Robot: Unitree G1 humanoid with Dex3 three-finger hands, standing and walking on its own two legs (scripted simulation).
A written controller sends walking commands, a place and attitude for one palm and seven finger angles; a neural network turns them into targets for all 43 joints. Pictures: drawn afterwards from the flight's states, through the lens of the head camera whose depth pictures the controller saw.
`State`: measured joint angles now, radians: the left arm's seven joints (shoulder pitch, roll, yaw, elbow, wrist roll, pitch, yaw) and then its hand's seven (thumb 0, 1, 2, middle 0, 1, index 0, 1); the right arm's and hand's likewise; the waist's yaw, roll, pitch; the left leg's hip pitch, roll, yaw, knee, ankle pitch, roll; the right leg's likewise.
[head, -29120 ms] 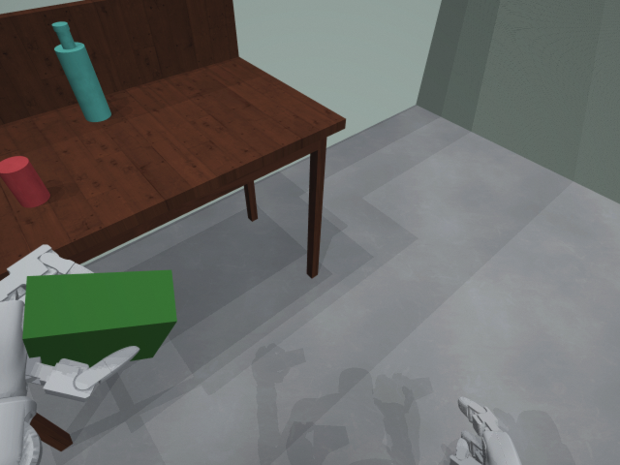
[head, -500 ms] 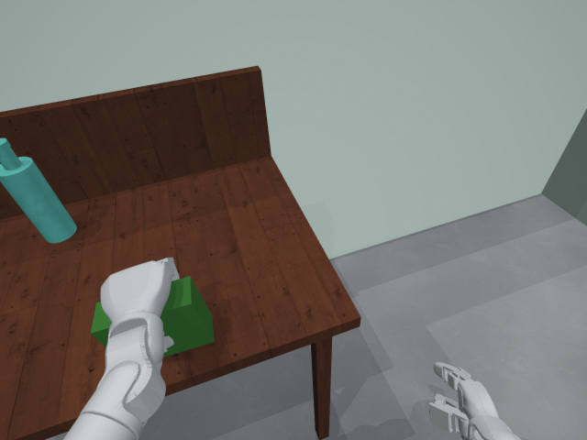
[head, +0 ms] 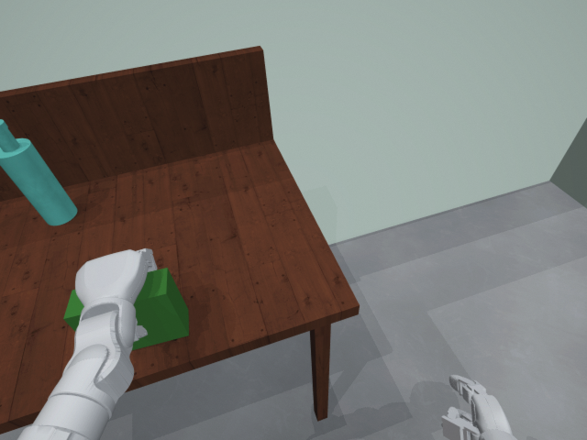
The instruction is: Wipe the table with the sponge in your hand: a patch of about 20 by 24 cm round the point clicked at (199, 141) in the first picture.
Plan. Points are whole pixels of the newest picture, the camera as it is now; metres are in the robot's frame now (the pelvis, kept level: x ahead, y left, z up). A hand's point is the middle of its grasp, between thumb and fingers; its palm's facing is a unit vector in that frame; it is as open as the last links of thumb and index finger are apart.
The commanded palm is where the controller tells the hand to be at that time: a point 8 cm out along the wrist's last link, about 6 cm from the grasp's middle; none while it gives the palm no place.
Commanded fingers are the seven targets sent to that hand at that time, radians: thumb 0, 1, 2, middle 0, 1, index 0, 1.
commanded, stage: wipe forward along the middle lane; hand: left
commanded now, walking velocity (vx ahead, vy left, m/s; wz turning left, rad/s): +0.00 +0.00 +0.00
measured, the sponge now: (137, 320) +0.28 +0.29 -0.01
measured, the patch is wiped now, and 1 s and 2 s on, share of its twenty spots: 0.75 0.75 0.75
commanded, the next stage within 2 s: slide back across to the first lane in 1.40 s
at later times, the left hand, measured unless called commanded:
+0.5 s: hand (128, 277) +0.32 +0.30 +0.04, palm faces -0.09 -0.01 -1.00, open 9.4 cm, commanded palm +0.32 +0.31 +0.07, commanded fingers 0.00 0.10 1.30 -1.20 -1.60 -1.20 -1.60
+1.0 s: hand (126, 244) +0.39 +0.33 +0.04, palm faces -0.13 +0.04 -0.99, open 9.4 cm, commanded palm +0.38 +0.33 +0.07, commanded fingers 0.00 0.10 1.30 -1.20 -1.60 -1.20 -1.60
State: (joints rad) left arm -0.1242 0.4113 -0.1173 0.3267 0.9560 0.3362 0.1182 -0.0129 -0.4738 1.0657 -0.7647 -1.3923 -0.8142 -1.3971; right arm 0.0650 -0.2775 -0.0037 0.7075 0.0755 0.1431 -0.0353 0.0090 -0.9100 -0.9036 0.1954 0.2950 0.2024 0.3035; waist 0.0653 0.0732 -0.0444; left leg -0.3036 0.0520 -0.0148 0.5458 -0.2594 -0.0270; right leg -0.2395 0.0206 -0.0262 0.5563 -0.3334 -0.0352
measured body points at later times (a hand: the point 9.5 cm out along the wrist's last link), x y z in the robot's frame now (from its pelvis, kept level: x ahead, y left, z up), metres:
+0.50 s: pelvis -0.03 +0.00 -0.01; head -0.01 -0.03 +0.44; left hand +0.32 +0.30 +0.09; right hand +0.12 -0.26 -0.14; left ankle +0.02 +0.15 -0.73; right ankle -0.02 -0.10 -0.73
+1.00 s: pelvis -0.03 +0.00 -0.02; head +0.02 -0.01 +0.43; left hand +0.39 +0.33 +0.09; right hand +0.03 -0.27 -0.15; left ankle +0.02 +0.15 -0.73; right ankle -0.02 -0.10 -0.73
